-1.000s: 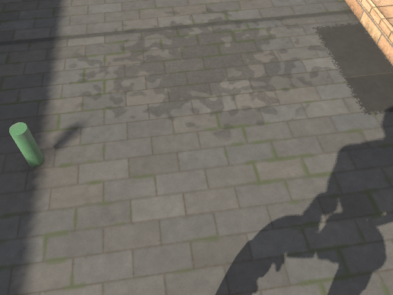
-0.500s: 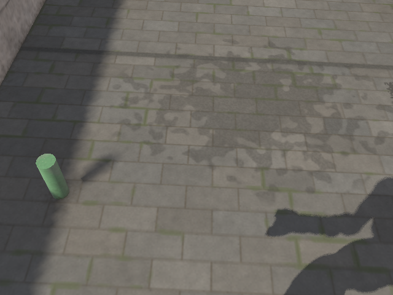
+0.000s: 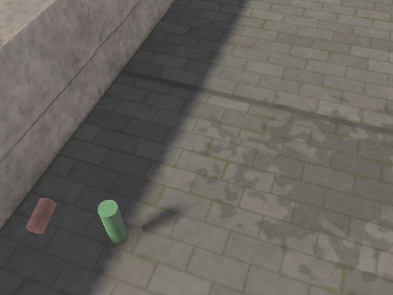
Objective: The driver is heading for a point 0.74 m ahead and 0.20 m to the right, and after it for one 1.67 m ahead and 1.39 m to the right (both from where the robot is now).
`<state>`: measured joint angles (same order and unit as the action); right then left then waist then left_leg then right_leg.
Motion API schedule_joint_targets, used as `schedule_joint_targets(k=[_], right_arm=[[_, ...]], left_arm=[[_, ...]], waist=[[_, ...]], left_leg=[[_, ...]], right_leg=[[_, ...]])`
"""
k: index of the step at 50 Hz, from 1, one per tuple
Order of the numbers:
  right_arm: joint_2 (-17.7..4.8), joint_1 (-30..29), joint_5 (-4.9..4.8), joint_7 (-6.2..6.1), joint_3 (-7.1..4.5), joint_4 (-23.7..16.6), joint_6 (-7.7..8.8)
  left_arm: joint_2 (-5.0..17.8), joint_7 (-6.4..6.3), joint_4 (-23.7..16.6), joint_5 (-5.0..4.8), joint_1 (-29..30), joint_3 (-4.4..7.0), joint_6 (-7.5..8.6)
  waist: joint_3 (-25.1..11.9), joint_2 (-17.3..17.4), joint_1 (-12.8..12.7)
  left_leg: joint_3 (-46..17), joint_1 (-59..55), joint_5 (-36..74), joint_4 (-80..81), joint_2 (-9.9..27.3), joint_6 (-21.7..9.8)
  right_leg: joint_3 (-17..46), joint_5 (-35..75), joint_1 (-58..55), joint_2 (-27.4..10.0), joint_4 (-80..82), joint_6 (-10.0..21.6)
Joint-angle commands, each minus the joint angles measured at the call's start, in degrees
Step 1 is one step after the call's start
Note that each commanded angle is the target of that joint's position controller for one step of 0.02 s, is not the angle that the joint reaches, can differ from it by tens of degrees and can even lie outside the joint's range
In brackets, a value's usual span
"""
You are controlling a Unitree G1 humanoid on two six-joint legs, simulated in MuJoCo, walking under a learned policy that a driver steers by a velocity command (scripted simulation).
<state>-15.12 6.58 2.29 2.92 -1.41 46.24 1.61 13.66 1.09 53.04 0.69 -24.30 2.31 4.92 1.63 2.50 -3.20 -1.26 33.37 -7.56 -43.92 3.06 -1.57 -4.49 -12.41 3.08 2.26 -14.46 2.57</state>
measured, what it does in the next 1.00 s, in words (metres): walks ahead, turning right: left foot, then right foot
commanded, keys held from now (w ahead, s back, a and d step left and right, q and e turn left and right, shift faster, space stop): w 0.26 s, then w+e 0.74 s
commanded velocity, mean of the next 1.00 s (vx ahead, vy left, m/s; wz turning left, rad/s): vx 0.50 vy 0.00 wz -0.28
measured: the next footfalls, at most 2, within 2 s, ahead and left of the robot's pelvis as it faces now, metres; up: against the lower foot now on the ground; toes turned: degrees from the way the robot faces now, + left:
left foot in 0.14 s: +0.23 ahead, +0.12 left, +0.00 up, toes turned +3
right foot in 0.70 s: +0.50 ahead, -0.08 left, +0.00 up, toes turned -16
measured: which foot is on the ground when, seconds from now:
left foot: up 0.00-0.12, down 0.14-0.72, up 0.74-1.00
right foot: down 0.00-0.16, up 0.18-0.68, down 0.70-1.00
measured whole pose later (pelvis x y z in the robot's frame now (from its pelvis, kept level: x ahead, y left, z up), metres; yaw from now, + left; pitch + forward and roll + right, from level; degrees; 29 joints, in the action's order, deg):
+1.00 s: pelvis +0.52 -0.03 +0.00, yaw -22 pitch +1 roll +0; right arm -14.7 6.6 2.6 0.8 -1.9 45.0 1.8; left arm 15.3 0.5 50.8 0.0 -20.9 4.2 2.3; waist 2.5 1.7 -2.3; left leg -2.8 37.7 -8.6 -51.8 7.3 3.2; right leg 3.9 -11.7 6.7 8.3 -17.9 7.6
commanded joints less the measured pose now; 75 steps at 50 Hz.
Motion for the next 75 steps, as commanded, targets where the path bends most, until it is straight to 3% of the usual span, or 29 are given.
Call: schedule_joint_targets(k=[1, 5, 7, 8, 9, 10, 11, 14, 23, 29, 32, 34, 35, 36, 37, 39, 41, 45, 52, 55, 59, 60, 61, 62, 63, 64, 65, 67, 75], right_arm=[[-1.9, -6.1, -0.36, 0.16, 0.48, -4.6, 0.86], [-3.6, -5.5, -0.14, -0.71, -0.02, -4.7, 1.41], [-5.7, 7.5, 0.81, -1.58, -1.33, 0.1, 2.45], [-10.0, 18.0, 1.92, -2.38, -2.6, 1.8, 2.85], [-15.3, 20.0, 1.23, -2.94, -3.97, 2.5, 2.21], [-12.0, 17.1, -1.02, -2.85, -3.56, 2.2, 1.72], [-8.7, 12.5, -1.27, -2.71, -2.62, 1.8, 1.86], [-3.6, 7.9, -1.22, -2.77, -1.34, 2.3, 3.09], [-4.0, 13.8, -1.32, -3.25, -1.47, 6.3, 4.88], [-5.0, 18.8, -1.06, -4.29, -1.51, 9.0, 4.36], [-7.1, 17.8, -0.78, -4.84, -1.97, 9.2, 3.7], [-8.6, 17.0, -0.63, -4.96, -2.48, 8.7, 2.71], [-8.7, 15.7, -0.86, -4.83, -2.47, 7.6, 2.55], [-2.8, 18.3, -1.92, -3.73, -1.26, 4.0, 3.07], [-5.7, 13.9, -1.28, -3.25, -2.06, 2.1, 3.8], [-5.2, 8.4, -1.45, -2.8, -1.66, 0.1, 4.94], [-4.6, 9.8, -0.15, -2.93, -1.67, 0.5, 3.55], [-3.0, 8.4, 0.65, -2.29, -1.41, -1.1, 0.56], [-3.2, -6.9, -0.12, -1.67, -0.82, -6.8, 0.76], [-3.4, -10.3, -0.55, -1.8, -0.45, -8.5, 1.48], [-7.1, 1.8, -0.73, -3.12, -1.49, -5.6, 3.12], [-9.0, 8.7, -0.13, -3.82, -2.0, -4.4, 4.16], [-13.4, 15.9, 0.8, -4.66, -2.71, -4.5, 4.39], [-15.7, 13.2, -0.7, -4.33, -3.56, -5.7, 2.94], [-10.4, 9.6, -1.45, -4.05, -2.86, -7.1, 1.81], [-5.3, 6.6, -1.6, -4.21, -1.33, -7.6, 1.57], [-3.4, 4.1, -1.27, -4.3, -0.57, -7.6, 1.19], [-4.6, 3.5, -1.07, -4.68, -0.79, -7.0, 1.14], [-6.9, 3.5, -0.65, -4.36, -2.13, -6.6, 0.22]], left_arm=[[8.7, -0.01, -2.2, -0.11, 0.0, 1.68, 0.75], [9.8, -0.44, -0.6, 0.1, -1.3, 1.95, -0.19], [8.5, -0.61, -0.1, -0.18, -1.6, 1.41, -0.69], [6.2, -0.57, -2.4, -0.28, -0.3, 0.55, -0.56], [1.4, -0.42, -4.2, -1.29, -5.1, -0.37, -0.61], [8.3, -1.1, -3.3, 0.27, -1.1, 1.45, -1.29], [7.7, -0.68, -4.2, 0.06, 2.1, 1.58, -1.02], [4.9, 0.16, -2.7, 0.79, 1.8, 1.09, -2.11], [3.0, 1.39, -6.5, 0.77, 14.7, 0.93, -3.76], [2.2, 2.09, -10.9, 1.13, 24.3, -0.16, -3.32], [3.3, 1.65, -10.7, 1.25, 20.8, 0.35, -3.3], [5.5, 1.18, -7.7, 1.58, 10.0, 1.68, -2.88], [8.5, 0.65, -5.0, 2.35, 0.8, 3.13, -2.58], [15.9, -0.27, -5.2, 2.55, -2.2, 5.31, -2.85], [16.6, -0.1, -5.6, 0.36, -1.4, 5.49, -3.5], [11.8, -0.66, -5.6, -0.42, 5.1, 4.38, -3.78], [8.1, -0.99, -5.9, -0.77, 9.2, 3.32, -3.28], [9.8, -0.77, -5.6, -0.81, 7.0, 3.59, -1.56], [10.5, -1.05, -5.1, -0.59, -0.6, 3.93, -2.06], [11.0, -1.56, -5.1, -0.05, -2.2, 3.99, -2.5], [12.3, -2.14, -7.3, -0.12, 2.9, 4.39, -2.63], [11.6, -1.74, -8.0, -0.96, 4.3, 4.17, -2.02], [6.5, -1.83, -10.5, -2.0, 2.6, 2.81, -1.59], [6.5, -2.69, -11.4, -3.02, -6.6, 3.03, -2.58], [10.4, -3.16, -8.3, -0.51, -6.5, 3.53, -4.02], [10.6, -2.46, -8.6, 0.31, -1.2, 3.77, -4.68], [9.2, -1.84, -9.1, 0.31, 0.7, 3.67, -5.3], [7.9, -0.49, -9.4, 1.06, 1.3, 3.48, -7.08], [6.1, 1.32, -14.4, 0.63, 9.8, 2.27, -9.28]], waist=[[1.6, -8.0, 0.5], [1.4, -8.1, 1.8], [-5.4, -4.3, 7.3], [-12.8, 1.9, 11.6], [-16.8, 14.7, 9.0], [-11.6, 5.0, 9.0], [-5.5, 3.1, 6.9], [-1.2, 2.3, 2.6], [3.3, 0.3, 3.5], [4.9, 0.4, 6.1], [1.7, 2.3, 3.6], [-4.8, 2.7, -1.0], [-9.5, 0.2, -5.5], [-16.1, -12.5, -3.7], [-18.8, -9.9, -3.7], [-4.6, -2.6, -0.5], [-0.1, -1.2, 4.0], [-1.2, -3.4, 4.9], [0.4, -6.1, -1.1], [0.8, -6.2, -2.1], [-4.2, -7.5, 4.0], [-7.8, -4.8, 7.7], [-17.0, 4.0, 8.8], [-26.5, 15.2, 3.7], [-22.0, 4.4, 2.9], [-13.9, 0.8, 3.3], [-8.9, 1.0, 2.2], [-5.0, 5.9, 1.5], [-5.2, 6.2, 1.6]], left_leg=[[4.4, -5.2, 2.9, 7.4, -0.8, 0.2], [5.2, -10.3, -1.9, 12.9, -2.5, -2.5], [4.9, -28.0, -1.9, 18.5, -4.2, -5.1], [-8.9, -41.3, -9.3, 20.5, 8.3, -8.4], [-34.1, -51.3, -13.2, 27.9, 21.9, -15.1], [-33.2, -46.5, -13.4, 28.7, 19.6, -14.6], [-24.8, -40.6, -8.7, 29.1, 16.6, -13.3], [-11.4, -29.0, 3.2, 33.5, 9.9, -9.3], [2.9, -29.2, 11.9, 38.5, 8.5, -7.8], [8.9, -37.4, 24.3, 34.4, 10.2, -6.4], [11.7, -41.3, 47.7, 24.2, 11.0, -5.2], [13.2, -39.4, 52.9, 6.6, 10.8, -4.6], [13.9, -29.8, 40.9, -8.1, 9.5, -3.2], [14.2, -6.4, 0.4, -31.1, 1.0, -0.1], [2.2, 5.4, -22.4, -40.8, -6.1, 0.4], [-1.2, 8.6, -11.5, -33.8, 0.8, 0.0], [-1.0, 1.4, -10.1, -25.5, 3.1, 1.4], [0.8, -0.7, -6.8, -17.5, 3.1, 4.2], [0.8, 5.0, 5.8, 1.2, 1.1, 5.2], [1.2, 3.1, 5.3, 6.9, -1.6, 4.4], [0.3, -16.9, 4.5, 17.3, -5.6, 0.9], [-2.2, -28.5, 13.0, 21.0, -1.2, -0.8], [-14.8, -43.3, 33.5, 16.7, 15.8, -3.9], [-32.3, -50.7, 47.2, 16.4, 28.4, -13.0], [-29.5, -43.1, 39.0, 17.6, 24.9, -13.2], [-20.5, -35.5, 33.3, 19.8, 20.3, -11.5], [-14.2, -29.7, 29.8, 22.2, 16.7, -9.5], [-6.7, -22.6, 28.9, 25.2, 13.0, -9.0], [2.7, -18.7, 12.4, 28.1, 13.7, -9.8]], right_leg=[[7.2, 17.7, 4.3, -13.6, 5.6, 7.3], [7.6, 26.3, -0.6, -16.1, -0.2, 6.3], [3.5, 33.2, 2.5, -12.3, -16.9, 4.4], [0.9, 18.1, 12.1, -9.5, -33.2, 2.8], [-1.2, -17.3, 30.7, 0.1, -50.7, 0.9], [5.5, -16.7, 35.6, -2.5, -55.1, 1.7], [6.6, -11.6, 36.4, -4.9, -54.4, 2.2], [6.4, -5.5, 29.3, -7.7, -48.1, 0.7], [5.9, 10.2, 36.3, -6.9, -36.6, -1.3], [-0.9, 10.4, 34.4, -5.1, -23.3, 1.8], [-4.4, 2.8, 27.3, -0.8, -21.3, 5.4], [-4.8, -0.9, 14.6, 3.1, -18.1, 8.4], [1.2, -1.0, 0.7, 0.4, -14.1, 11.2], [28.2, -0.9, -18.5, -17.3, -12.9, 19.5], [48.9, 2.9, -21.7, -22.8, -3.7, 23.6], [32.4, 6.4, -7.2, -18.9, -1.1, 18.6], [23.4, 14.9, 4.4, -12.9, 1.0, 14.6], [18.6, 20.8, 8.6, -8.8, 2.3, 14.0], [21.2, 19.8, 1.5, -7.6, 0.8, 10.9], [21.8, 31.5, -1.4, -7.8, -4.3, 9.8], [23.4, 43.1, 1.1, -4.8, -17.7, 3.8], [21.7, 36.4, 6.2, -1.5, -28.0, 2.1], [15.8, 5.8, 15.2, 2.6, -44.8, 0.5], [10.5, -27.6, 24.7, 8.9, -57.9, -0.1], [11.0, -22.2, 26.7, 3.3, -61.6, -0.1], [10.2, -18.4, 27.2, 1.9, -60.4, -0.8], [9.3, -16.2, 26.9, 0.1, -58.0, -1.7], [7.7, -13.0, 24.6, -0.7, -56.6, -3.2], [4.4, -6.0, 22.0, -3.5, -41.0, -3.5]])
Keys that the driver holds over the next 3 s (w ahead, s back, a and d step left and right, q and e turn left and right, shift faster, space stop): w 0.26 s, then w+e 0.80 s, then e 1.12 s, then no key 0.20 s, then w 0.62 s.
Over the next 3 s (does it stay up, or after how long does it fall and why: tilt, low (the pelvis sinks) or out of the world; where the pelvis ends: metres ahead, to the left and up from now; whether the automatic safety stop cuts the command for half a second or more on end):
stays up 0.80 -0.23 -0.03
